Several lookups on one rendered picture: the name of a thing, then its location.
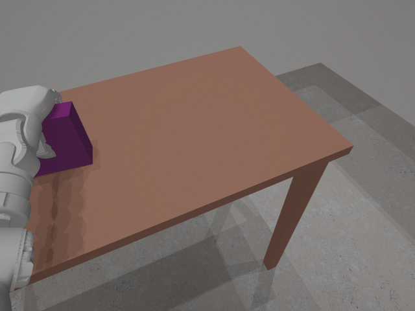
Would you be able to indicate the robot left hand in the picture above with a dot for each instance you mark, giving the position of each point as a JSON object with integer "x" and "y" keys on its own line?
{"x": 37, "y": 100}

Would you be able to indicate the sponge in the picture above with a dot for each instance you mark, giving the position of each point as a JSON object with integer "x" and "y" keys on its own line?
{"x": 64, "y": 132}

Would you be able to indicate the left robot forearm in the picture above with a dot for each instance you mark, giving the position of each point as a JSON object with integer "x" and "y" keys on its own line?
{"x": 20, "y": 133}

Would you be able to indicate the robot left upper arm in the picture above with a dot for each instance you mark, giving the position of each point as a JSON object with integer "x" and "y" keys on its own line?
{"x": 16, "y": 262}

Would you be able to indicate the table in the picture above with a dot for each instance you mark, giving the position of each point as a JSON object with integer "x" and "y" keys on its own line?
{"x": 174, "y": 142}

